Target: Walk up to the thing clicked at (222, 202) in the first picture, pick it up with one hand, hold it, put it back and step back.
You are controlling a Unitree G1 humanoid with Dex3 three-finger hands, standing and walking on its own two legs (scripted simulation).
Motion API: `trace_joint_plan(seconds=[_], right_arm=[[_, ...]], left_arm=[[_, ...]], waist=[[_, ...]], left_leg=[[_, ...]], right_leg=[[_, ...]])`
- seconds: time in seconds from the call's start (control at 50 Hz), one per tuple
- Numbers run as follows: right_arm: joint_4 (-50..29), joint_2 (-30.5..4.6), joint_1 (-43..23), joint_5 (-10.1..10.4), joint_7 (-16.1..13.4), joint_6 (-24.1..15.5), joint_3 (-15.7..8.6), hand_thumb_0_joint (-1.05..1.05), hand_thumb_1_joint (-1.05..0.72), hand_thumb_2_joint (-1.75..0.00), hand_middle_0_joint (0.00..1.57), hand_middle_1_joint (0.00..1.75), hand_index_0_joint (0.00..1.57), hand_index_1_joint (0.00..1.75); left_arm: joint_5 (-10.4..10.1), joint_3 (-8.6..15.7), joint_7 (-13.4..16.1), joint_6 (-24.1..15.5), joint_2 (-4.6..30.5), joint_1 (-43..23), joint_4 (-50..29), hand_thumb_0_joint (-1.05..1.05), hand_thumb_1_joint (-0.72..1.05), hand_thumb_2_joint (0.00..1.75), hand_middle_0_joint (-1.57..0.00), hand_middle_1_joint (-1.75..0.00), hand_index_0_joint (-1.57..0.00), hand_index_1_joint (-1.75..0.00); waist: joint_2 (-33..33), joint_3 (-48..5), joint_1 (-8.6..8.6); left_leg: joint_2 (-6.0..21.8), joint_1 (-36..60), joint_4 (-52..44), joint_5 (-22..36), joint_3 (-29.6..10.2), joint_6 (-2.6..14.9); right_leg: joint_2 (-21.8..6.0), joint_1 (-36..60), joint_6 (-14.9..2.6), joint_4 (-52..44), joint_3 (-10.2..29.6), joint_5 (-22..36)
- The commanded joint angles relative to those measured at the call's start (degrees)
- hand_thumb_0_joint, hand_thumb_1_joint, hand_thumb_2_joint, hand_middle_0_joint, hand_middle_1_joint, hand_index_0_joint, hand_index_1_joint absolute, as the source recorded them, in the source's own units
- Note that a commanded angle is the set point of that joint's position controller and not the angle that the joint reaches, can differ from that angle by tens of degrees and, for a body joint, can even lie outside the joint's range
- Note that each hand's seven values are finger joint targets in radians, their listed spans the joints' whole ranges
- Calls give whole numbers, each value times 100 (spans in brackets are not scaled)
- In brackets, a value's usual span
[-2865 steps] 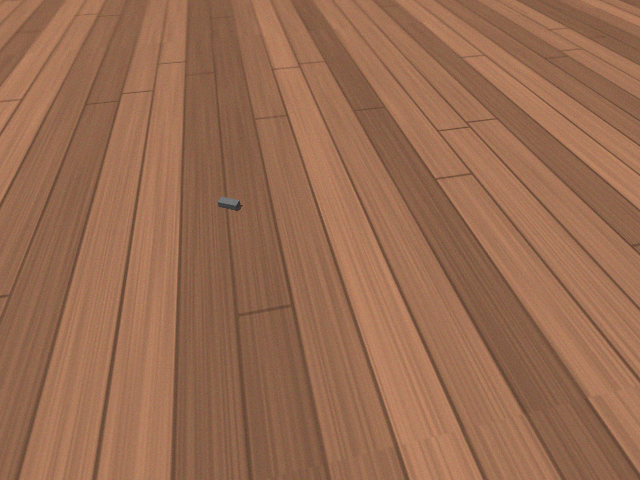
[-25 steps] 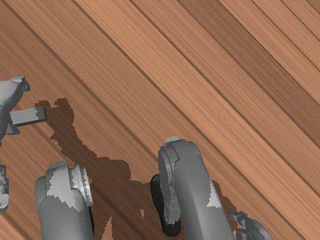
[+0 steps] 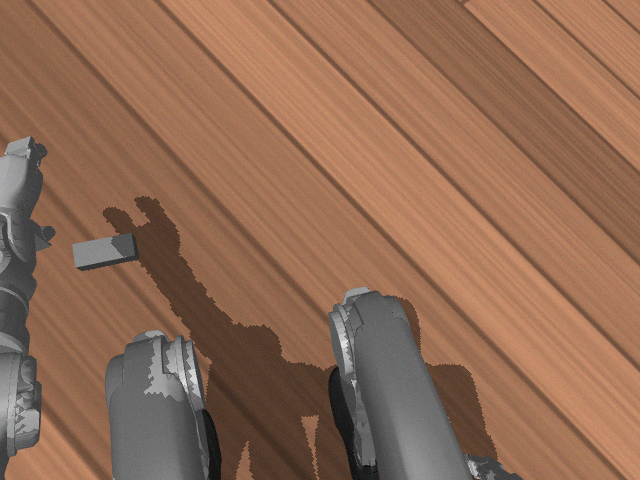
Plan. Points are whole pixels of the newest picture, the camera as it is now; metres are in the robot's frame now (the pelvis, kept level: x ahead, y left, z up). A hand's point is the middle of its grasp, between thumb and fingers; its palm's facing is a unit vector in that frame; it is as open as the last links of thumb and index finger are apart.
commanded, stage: home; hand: left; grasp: from above
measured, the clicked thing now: (106, 251) +0.49 +0.27 -0.34
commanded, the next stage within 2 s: none
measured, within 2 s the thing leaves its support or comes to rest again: neither
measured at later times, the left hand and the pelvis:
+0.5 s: hand out of the picture +0.28 +0.24 +0.08, palm faces -0.09 -0.85 -0.52, open 7.4 cm; pelvis +0.00 +0.00 +0.18, yaw +5 degrees
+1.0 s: hand out of the picture +0.22 +0.20 +0.29, palm faces +0.20 -0.96 -0.20, open 7.4 cm; pelvis +0.06 +0.00 +0.34, yaw +8 degrees
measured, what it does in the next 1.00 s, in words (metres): rises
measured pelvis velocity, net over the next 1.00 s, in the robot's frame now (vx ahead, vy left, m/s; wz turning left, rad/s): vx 0.06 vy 0.00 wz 0.14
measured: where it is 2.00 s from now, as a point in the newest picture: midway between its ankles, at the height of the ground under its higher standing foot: (287, 472)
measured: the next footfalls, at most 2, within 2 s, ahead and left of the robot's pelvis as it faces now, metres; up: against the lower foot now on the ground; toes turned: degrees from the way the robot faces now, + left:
none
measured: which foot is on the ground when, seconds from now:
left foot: down 0.00-1.00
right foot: down 0.00-1.00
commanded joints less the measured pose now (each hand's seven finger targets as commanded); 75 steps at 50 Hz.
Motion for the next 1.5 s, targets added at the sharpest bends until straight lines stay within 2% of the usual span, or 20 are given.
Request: trace_joint_plan(seconds=[0.0, 0.06, 0.12, 0.14, 0.18, 0.24, 0.28, 0.34, 0.38, 0.44, 0.52, 0.6, 0.7, 0.86, 0.92, 1.0, 1.12, 1.18, 1.3, 1.48], right_arm=[[-495, -1579, 1034, 274, -160, 142, -737, 0, -90, -90, 20, 30, 20, 30], [-752, -1442, 818, 376, -287, 200, -763, 0, -90, -90, 20, 30, 20, 30], [-893, -1317, 575, 449, -426, 193, -825, 0, -90, -90, 20, 30, 20, 30], [-974, -1282, 492, 483, -475, 179, -876, 0, -90, -90, 20, 30, 20, 30], [-1040, -1206, 313, 515, -565, 139, -881, 0, -90, -90, 20, 30, 20, 30], [-1040, -1087, 109, 590, -707, 27, -832, 0, -90, -90, 20, 30, 20, 30], [-1106, -1069, 17, 628, -800, -50, -843, 0, -90, -90, 20, 30, 20, 30], [-1203, -1024, -199, 686, -953, -190, -797, 0, -90, -90, 20, 30, 20, 30], [-1176, -947, -313, 708, -1060, -277, -747, 0, -90, -90, 20, 30, 20, 30], [-1331, -828, -464, 739, -1166, -396, -659, 0, -90, -90, 20, 30, 20, 30], [-1460, -724, -525, 765, -1310, -547, -580, 0, -90, -90, 20, 30, 20, 30], [-1543, -580, -375, 801, -1461, -656, -462, 0, -90, -90, 20, 30, 20, 30], [-1571, -463, -95, 809, -1699, -805, -372, 0, -90, -90, 20, 30, 20, 30], [-1743, -355, 229, 754, -2009, -1082, -341, 0, -90, -90, 20, 30, 20, 30], [-1816, -324, 280, 730, -2085, -1181, -358, 0, -90, -90, 20, 30, 20, 30], [-1845, -318, 274, 683, -2135, -1300, -362, 0, -90, -90, 20, 30, 20, 30], [-1893, -399, 168, 643, -2145, -1470, -404, 0, -90, -90, 20, 30, 20, 30], [-1836, -432, 188, 616, -2142, -1562, -433, 0, -90, -90, 20, 30, 20, 30], [-1807, -445, 118, 584, -2120, -1674, -423, 0, -90, -90, 20, 30, 20, 30], [-1797, -424, 31, 579, -2125, -1687, -372, 0, -90, -90, 20, 30, 20, 30]], left_arm=[[-1019, 165, -622, 177, 974, -81, -2262, 0, 75, 84, -19, -28, -19, -28], [-1725, 122, -961, 275, 537, 733, -3394, 0, 90, 90, -20, -30, -20, -30], [-2270, 120, -1144, 308, 349, 1090, -4365, 0, 90, 90, -20, -30, -20, -30], [-2415, 239, -1132, 301, 446, 985, -4876, 0, 90, 90, -20, -30, -20, -30], [-2738, 176, -1103, 342, 165, 1233, -5225, 0, 90, 90, -20, -30, -20, -30], [-2982, -8, -1036, 489, -249, 2003, -5255, 0, 90, 90, -20, -30, -20, -30], [-3201, 107, -981, 640, -217, 2197, -5826, 0, 90, 90, -20, -30, -20, -30], [-3711, -52, -958, 977, -611, 2709, -6195, 0, 90, 90, -20, -30, -20, -30], [-4065, -79, -934, 1181, -845, 3255, -6041, 0, 90, 90, -20, -30, -20, -30], [-4533, -83, -928, 1434, -967, 3856, -6305, 0, 90, 90, -20, -30, -20, -30], [-5120, 4, -887, 1705, -1088, 4328, -6830, 0, 90, 90, -20, -30, -20, -30], [-5473, 81, -808, 1924, -1329, 4953, -7048, 0, 90, 90, -20, -30, -20, -30], [-5928, 110, -776, 2268, -1728, 5838, -7493, 0, 90, 90, -20, -30, -20, -30], [-6251, 129, -858, 2550, -2006, 7039, -8216, 0, 90, 90, -20, -30, -20, -30], [-6241, 141, -898, 2613, -2044, 7587, -8504, 0, 90, 90, -20, -30, -20, -30], [-6202, 7, -989, 2649, -2117, 7820, -8666, 0, 90, 90, -20, -30, -20, -30], [-6169, -27, -1146, 2653, -2131, 7914, -8702, 0, 90, 90, -20, -30, -20, -30], [-6144, -30, -1208, 2614, -2098, 7703, -8647, 0, 90, 90, -20, -30, -20, -30], [-6105, 32, -1238, 2535, -2042, 7624, -8719, 0, 90, 90, -20, -30, -20, -30], [-6086, 8, -1192, 2534, -2037, 7685, -8718, 0, 90, 90, -20, -30, -20, -30]], waist=[[882, -4240, 416], [444, -4004, 458], [367, -3895, 555], [471, -4102, 637], [615, -3925, 681], [800, -3434, 705], [1002, -3718, 836], [779, -3710, 742], [490, -3086, 678], [328, -2767, 718], [375, -2680, 737], [363, -2365, 770], [241, -2249, 760], [184, -1623, 835], [192, -1376, 940], [-23, -998, 899], [-140, -589, 940], [-148, -612, 861], [56, -721, 965], [103, -668, 987]], left_leg=[[-137, 3299, -2109, 1392, 670, 293], [-133, 3228, -2439, 1157, 639, 339], [-60, 3755, -2872, 916, 485, 319], [-42, 3945, -3000, 790, 480, 314], [-17, 4281, -3339, 494, 399, 276], [45, 4733, -3977, 168, 312, 233], [59, 5295, -4303, 287, 310, 201], [50, 5740, -4626, 377, 289, 206], [22, 5672, -4865, 193, 309, 232], [-4, 5912, -5278, 20, 334, 263], [-2, 6540, -5771, 263, 354, 249], [30, 7212, -6367, 531, 238, 210], [4, 7958, -6886, 1657, 400, 190], [-35, 8940, -7758, 2401, 559, 175], [-61, 9160, -8032, 2514, 600, 171], [-68, 9284, -8267, 2490, 593, 196], [-45, 9385, -8598, 2107, 574, 189], [-63, 9463, -8532, 2254, 627, 195], [-70, 9571, -8560, 2197, 625, 174], [-77, 9480, -8624, 1899, 611, 189]], right_leg=[[156, 2885, -586, -1960, -484, 1522], [150, 3199, -561, -2356, -389, 1390], [120, 3257, -566, -2681, -338, 1173], [102, 3373, -558, -2775, -290, 1073], [67, 3354, -554, -2983, -258, 843], [60, 3442, -530, -3270, -226, 672], [26, 3776, -531, -3498, -181, 768], [12, 4199, -496, -3897, -182, 847], [10, 4398, -472, -4293, -137, 630], [17, 4955, -471, -4830, -43, 420], [-5, 5621, -450, -5336, 18, 591], [-4, 6154, -449, -5831, 12, 840], [20, 7291, -438, -6542, -10, 1751], [50, 8456, -388, -7607, -88, 2389], [60, 8727, -389, -7907, -117, 2463], [74, 8880, -358, -8181, -166, 2418], [91, 8833, -347, -8327, -274, 1966], [70, 8845, -337, -8318, -251, 2107], [38, 8913, -345, -8281, -231, 2074], [47, 8914, -341, -8345, -224, 1859]])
